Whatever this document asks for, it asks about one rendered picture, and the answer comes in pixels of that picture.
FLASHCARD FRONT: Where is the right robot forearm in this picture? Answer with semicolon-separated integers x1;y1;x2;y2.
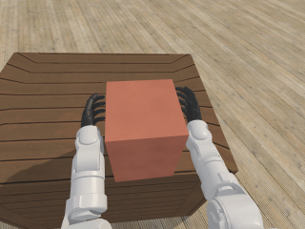
186;119;264;226

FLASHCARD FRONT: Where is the robot right upper arm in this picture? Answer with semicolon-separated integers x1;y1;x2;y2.
207;194;278;229

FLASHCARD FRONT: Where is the robot left upper arm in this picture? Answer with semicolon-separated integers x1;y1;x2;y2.
65;219;112;229

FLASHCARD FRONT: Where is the left robot forearm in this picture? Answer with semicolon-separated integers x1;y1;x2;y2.
61;125;108;229

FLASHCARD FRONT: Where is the pedestal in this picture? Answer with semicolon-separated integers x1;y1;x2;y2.
0;52;239;229

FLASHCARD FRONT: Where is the right robot hand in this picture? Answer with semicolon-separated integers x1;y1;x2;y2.
175;86;202;123

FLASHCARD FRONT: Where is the left robot hand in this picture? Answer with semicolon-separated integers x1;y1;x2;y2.
80;93;106;128

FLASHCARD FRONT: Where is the carton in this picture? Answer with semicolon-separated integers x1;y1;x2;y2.
105;79;189;182

